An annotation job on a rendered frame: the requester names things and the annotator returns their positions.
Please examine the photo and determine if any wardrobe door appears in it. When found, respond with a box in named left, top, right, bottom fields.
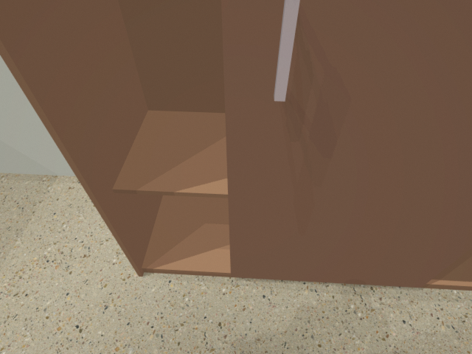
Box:
left=433, top=248, right=472, bottom=282
left=221, top=0, right=472, bottom=288

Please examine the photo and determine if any handle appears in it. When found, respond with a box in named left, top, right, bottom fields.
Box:
left=274, top=0, right=300, bottom=102

